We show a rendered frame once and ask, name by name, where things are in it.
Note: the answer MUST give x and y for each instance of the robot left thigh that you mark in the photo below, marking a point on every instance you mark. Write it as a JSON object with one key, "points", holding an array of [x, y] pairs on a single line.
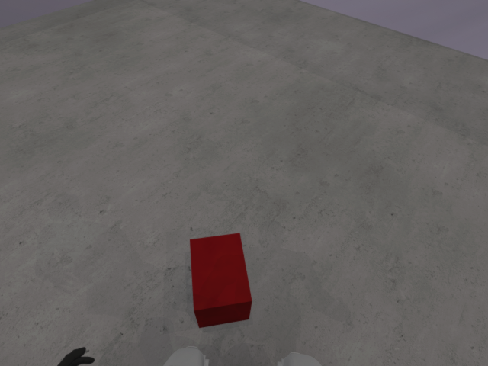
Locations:
{"points": [[187, 357]]}

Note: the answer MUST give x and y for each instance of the robot left hand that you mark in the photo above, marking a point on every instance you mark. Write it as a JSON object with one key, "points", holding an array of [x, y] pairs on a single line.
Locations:
{"points": [[75, 358]]}

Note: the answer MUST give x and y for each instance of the carton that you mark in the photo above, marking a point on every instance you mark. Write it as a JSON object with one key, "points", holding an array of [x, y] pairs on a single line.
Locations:
{"points": [[221, 292]]}

